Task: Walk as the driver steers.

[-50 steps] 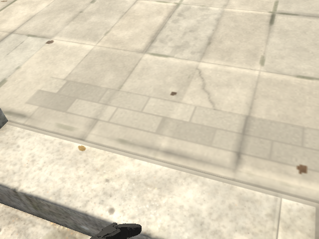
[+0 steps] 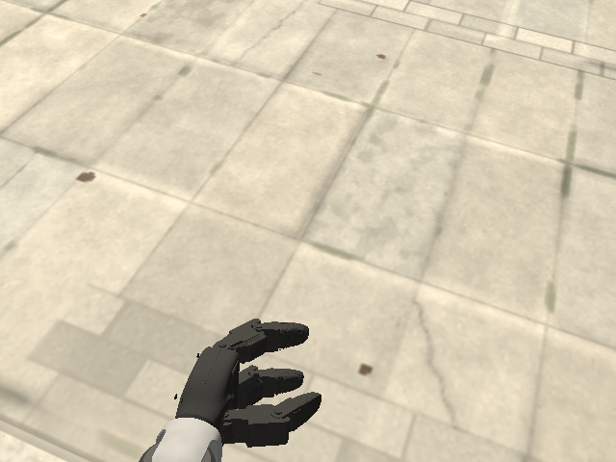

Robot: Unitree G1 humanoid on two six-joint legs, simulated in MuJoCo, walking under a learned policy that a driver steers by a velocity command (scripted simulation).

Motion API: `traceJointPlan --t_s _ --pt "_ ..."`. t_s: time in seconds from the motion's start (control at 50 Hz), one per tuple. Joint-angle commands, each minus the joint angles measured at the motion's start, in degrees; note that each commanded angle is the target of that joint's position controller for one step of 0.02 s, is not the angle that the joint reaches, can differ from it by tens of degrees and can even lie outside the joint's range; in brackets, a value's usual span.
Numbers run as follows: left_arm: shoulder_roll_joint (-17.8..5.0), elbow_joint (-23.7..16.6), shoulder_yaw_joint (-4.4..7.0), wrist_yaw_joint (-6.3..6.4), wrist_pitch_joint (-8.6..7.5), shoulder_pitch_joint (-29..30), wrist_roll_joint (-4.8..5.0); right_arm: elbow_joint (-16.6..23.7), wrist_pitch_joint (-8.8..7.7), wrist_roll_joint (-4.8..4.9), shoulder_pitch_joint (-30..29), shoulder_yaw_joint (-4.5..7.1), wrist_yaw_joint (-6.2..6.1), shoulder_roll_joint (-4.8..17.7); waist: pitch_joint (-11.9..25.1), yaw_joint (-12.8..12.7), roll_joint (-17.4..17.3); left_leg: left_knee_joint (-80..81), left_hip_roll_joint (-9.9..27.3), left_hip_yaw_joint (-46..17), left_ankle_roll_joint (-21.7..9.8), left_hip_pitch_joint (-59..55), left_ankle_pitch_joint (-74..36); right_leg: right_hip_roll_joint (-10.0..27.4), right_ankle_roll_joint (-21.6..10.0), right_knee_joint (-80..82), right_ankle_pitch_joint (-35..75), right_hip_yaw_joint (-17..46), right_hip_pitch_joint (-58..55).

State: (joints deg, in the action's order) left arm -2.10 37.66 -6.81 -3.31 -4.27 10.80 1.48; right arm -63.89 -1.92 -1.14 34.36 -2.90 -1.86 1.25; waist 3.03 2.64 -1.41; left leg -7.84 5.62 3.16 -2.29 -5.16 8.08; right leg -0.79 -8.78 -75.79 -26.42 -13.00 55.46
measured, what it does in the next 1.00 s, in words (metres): climbs, turning right: left foot, then right foot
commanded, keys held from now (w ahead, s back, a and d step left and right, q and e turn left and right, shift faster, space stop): e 0.86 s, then no key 0.14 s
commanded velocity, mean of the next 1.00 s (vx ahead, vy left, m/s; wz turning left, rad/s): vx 0.09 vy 0.00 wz -0.46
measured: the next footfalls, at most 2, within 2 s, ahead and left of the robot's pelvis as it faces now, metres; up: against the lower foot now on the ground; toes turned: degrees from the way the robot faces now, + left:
left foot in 0.54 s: +0.31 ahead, +0.08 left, +0.19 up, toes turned -21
right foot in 1.00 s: +0.14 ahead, -0.13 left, +0.19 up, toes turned -34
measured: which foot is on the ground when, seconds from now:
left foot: down 0.00-0.00, up 0.02-0.52, down 0.54-1.00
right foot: down 0.00-0.54, up 0.56-0.98, down 1.00-1.00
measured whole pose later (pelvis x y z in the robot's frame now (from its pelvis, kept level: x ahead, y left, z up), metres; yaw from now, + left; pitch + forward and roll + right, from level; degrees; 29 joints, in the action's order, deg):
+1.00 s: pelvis +0.17 +0.00 +0.14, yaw -32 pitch +1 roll +1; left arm -12.8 33.9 1.4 -1.2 2.2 -8.1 0.6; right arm -38.1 -0.2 0.6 12.1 2.3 -2.0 14.6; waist -0.4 3.3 0.3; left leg -33.8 5.4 9.7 0.0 20.3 13.9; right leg 2.7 -0.2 -36.8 -17.1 -1.3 19.1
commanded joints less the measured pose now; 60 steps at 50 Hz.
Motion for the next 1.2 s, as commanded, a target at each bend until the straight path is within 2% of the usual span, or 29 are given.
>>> traceJointPlan --t_s 0.02,0.04,0.06,0.1,0.12,0.14,0.16,0.24,0.26,0.3,0.34,0.44,0.48,0.52,0.54,0.56,0.58,0.6,0.64,0.7,0.8,0.9,0.98,1.0,1.02,1.04,1.06,1.1,1.2 --pt "-15.7 4.9 6.89 -0.05 2.16 -22.4 -3.32 4.3 -3.51 -0.13 3.0 3.65 0.65 13.1 19.6 -11.7 1.0 -38.8 1.7 -3.8 -5.4 17.8 -85.5 6.3 -11.9 25.2 7.8 37.4 -46.6" --pt "-18.3 7.4 8.03 1.78 4.52 -26.0 -3.73 4.5 -4.91 -0.49 0.0 3.14 2.51 8.9 19.2 -12.0 19.6 -64.0 -10.7 -6.7 -1.9 30.7 -5.0 14.9 -17.8 51.7 14.6 60.5 -53.9" --pt "-14.3 7.6 6.84 2.67 4.35 -22.7 -5.07 5.3 -5.45 0.77 -1.1 4.09 4.60 8.1 17.2 -9.0 15.3 -92.9 -13.8 -16.6 0.1 36.3 4.3 16.9 -16.2 55.2 15.7 65.8 -45.6" --pt "-6.8 8.6 5.59 1.35 2.32 -14.4 -2.32 14.6 -4.08 -0.07 -14.8 3.05 4.26 6.0 1.5 -2.7 1.3 -100.6 -9.1 -12.8 -3.1 46.2 6.2 12.7 -7.7 48.6 15.5 44.2 -27.5" --pt "-5.1 10.0 5.57 1.03 0.91 -15.4 -2.28 16.9 -3.83 -0.37 -16.1 3.12 3.26 7.4 -0.5 -1.0 -2.4 -99.9 -7.0 -11.5 -4.6 47.8 6.1 10.2 -4.8 47.1 17.9 37.9 -25.7" --pt "-3.4 11.6 5.23 0.90 0.23 -15.6 -3.11 18.3 -3.80 -0.20 -15.1 2.85 2.88 8.0 -0.7 1.2 -0.9 -102.0 -6.5 -11.6 -5.6 49.0 6.6 7.6 -4.5 47.3 19.2 34.1 -25.0" --pt "-3.4 12.2 5.29 0.97 0.08 -17.4 -3.84 19.5 -4.11 0.35 -14.6 2.24 3.15 7.8 -0.4 2.1 1.2 -102.0 -5.6 -11.4 -6.3 51.7 6.0 6.4 -4.2 49.2 17.5 32.1 -26.7" --pt "-9.6 9.6 6.88 2.02 0.07 -17.7 -2.27 24.9 -3.42 -0.24 -18.6 1.63 0.69 10.2 -0.8 4.7 -0.3 -74.5 -2.0 -5.8 -1.8 50.2 0.1 1.6 -3.2 52.1 35.4 21.9 -26.8" --pt "-11.1 9.4 7.41 2.82 0.31 -21.2 -1.75 26.7 -2.71 -0.67 -22.1 1.34 -0.30 10.4 1.8 2.9 0.8 -66.0 -3.0 -2.8 0.0 47.3 -1.2 0.3 -2.9 51.7 39.5 20.5 -29.1" --pt "-14.1 7.1 8.43 3.58 -0.17 -24.8 -1.79 28.7 -2.11 0.10 -27.0 1.77 -1.14 10.8 7.3 -0.3 5.0 -58.4 -4.1 -1.3 2.5 41.9 -2.9 2.7 -1.5 53.8 51.3 23.2 -34.6" --pt "-17.4 6.0 10.03 4.69 0.30 -27.5 -1.98 29.8 -1.62 0.52 -28.1 1.92 -1.53 11.2 7.7 -1.7 7.0 -52.1 -4.3 -4.0 3.6 43.8 -1.6 4.6 -0.7 54.6 46.7 26.9 -40.7" --pt "-15.4 0.4 10.55 4.74 3.27 -27.7 -0.44 31.6 -0.71 1.13 -34.7 3.41 -0.96 13.1 2.2 -5.3 8.1 -38.3 -6.1 -6.9 5.1 41.6 6.7 7.1 -3.0 53.9 24.1 36.1 -42.9" --pt "-17.1 -1.7 11.21 4.79 4.94 -26.2 -0.81 31.5 -1.64 1.85 -34.3 3.88 -0.78 13.5 1.0 -4.4 10.0 -31.4 -7.1 -6.6 5.1 36.5 9.5 7.4 -5.1 51.1 30.1 39.2 -42.6" --pt "-16.5 -3.6 11.28 4.55 5.25 -24.6 0.26 30.2 -3.01 2.42 -30.4 4.80 -0.87 15.0 1.7 -2.3 8.8 -15.0 -6.5 -6.8 3.5 27.2 -0.5 4.7 -2.7 46.4 30.5 39.4 -43.1" --pt "-15.7 -4.7 11.11 4.18 4.71 -24.1 -0.06 30.1 -2.99 1.36 -28.3 5.98 -1.09 17.5 4.0 -1.8 8.5 -15.5 -1.6 -9.2 1.5 17.7 -7.0 2.3 -0.4 41.3 25.8 37.3 -38.3" --pt "-11.4 -6.0 9.96 4.01 3.75 -25.6 -0.78 31.1 -2.27 0.08 -27.0 6.79 -1.71 21.6 6.8 -3.3 -4.6 -16.5 11.8 -19.9 -4.2 8.6 -27.5 -3.8 3.6 26.3 3.8 28.5 -29.0" --pt "-13.5 -6.8 10.17 3.88 3.02 -28.0 -0.31 31.0 -1.03 -1.35 -26.8 7.01 -1.72 20.3 7.6 -5.3 -22.6 -13.1 20.2 -34.0 -13.8 5.6 -35.0 -8.1 7.6 18.0 -14.7 19.4 -17.4" --pt "-18.7 -4.5 11.71 4.24 3.12 -29.6 -0.34 32.8 -0.52 -1.19 -26.6 5.88 -1.34 15.6 8.5 -3.6 -14.6 -13.0 19.9 -34.3 -15.6 5.5 -28.3 -4.1 11.0 5.8 -11.9 20.7 -16.3" --pt "-19.5 -3.8 12.18 3.98 5.37 -26.0 0.26 34.2 -0.52 -0.01 -29.0 5.16 -1.08 14.0 4.4 -3.4 -3.0 -14.3 13.2 -22.2 -11.4 11.4 -15.6 -1.6 13.1 -3.7 -4.2 20.2 -14.3" --pt "-16.3 -5.5 11.37 3.87 6.44 -23.4 -0.08 34.0 -0.56 -0.33 -30.4 5.26 -1.52 16.1 1.9 -3.4 -4.5 -12.6 7.5 -12.2 -9.7 17.8 -14.9 -0.8 14.2 -5.7 4.2 17.2 -16.6" --pt "-14.9 -7.9 10.06 4.10 6.31 -18.5 -0.39 32.8 0.34 -0.32 -26.2 6.08 -1.99 18.6 4.1 -1.2 -6.8 -13.0 10.0 -9.1 -11.9 11.8 -14.7 2.8 15.4 5.5 6.0 15.6 -15.6" --pt "-14.7 -8.2 9.59 2.74 6.26 -17.3 -0.48 31.1 0.76 0.70 -25.5 7.53 -0.91 22.1 2.7 0.2 -8.4 -11.5 10.9 -6.8 -11.9 18.3 -1.3 4.0 12.1 23.2 3.2 10.9 -28.3" --pt "-14.8 -5.7 10.04 1.97 5.85 -23.6 -1.01 28.7 1.32 2.46 -24.2 6.75 0.14 19.9 2.6 -2.7 -7.5 -17.5 9.2 -4.8 -8.2 21.6 -1.7 0.2 6.9 46.4 11.4 8.0 -42.4" --pt "-16.7 -6.1 10.49 2.07 5.52 -25.4 -1.56 27.1 1.11 2.59 -21.8 6.19 0.48 17.9 3.1 -3.3 -4.0 -22.0 6.9 -2.0 -3.9 26.5 2.9 2.6 5.0 50.9 17.7 13.4 -49.5" --pt "-22.4 -7.8 11.43 2.71 5.32 -26.4 -2.33 28.5 0.62 0.09 -21.2 4.73 1.20 13.3 5.1 -1.2 12.5 -37.8 0.4 4.5 2.9 38.2 21.5 17.6 0.6 52.8 34.4 32.6 -57.4" --pt "-23.0 -8.2 11.64 2.72 4.63 -25.3 -3.23 30.0 0.69 0.70 -26.4 5.47 0.24 15.7 3.8 -5.0 18.3 -45.7 -2.4 -0.4 5.3 41.5 29.2 24.1 -8.6 56.6 28.5 37.7 -47.1" --pt "-20.6 -8.5 11.17 2.65 3.87 -24.9 -2.95 29.8 1.08 1.43 -28.0 6.32 0.13 18.6 2.2 -5.9 14.9 -52.6 -1.7 -2.9 6.0 42.8 25.8 20.8 -8.5 59.4 14.0 36.4 -46.1" --pt "-19.8 -6.7 11.13 2.84 3.28 -24.9 -1.65 27.3 1.53 1.55 -25.2 7.38 0.93 19.4 -0.7 -4.6 12.8 -59.4 -1.6 -3.9 5.6 48.0 19.6 17.4 -4.6 63.0 -10.1 36.2 -46.0" --pt "-17.7 -3.8 10.71 3.65 1.01 -27.2 -2.01 25.8 -0.36 1.74 -23.2 7.84 1.73 17.8 -3.6 -2.8 9.9 -60.3 -1.6 -4.3 4.1 51.2 4.4 14.7 -3.6 66.6 -7.5 32.0 -46.6"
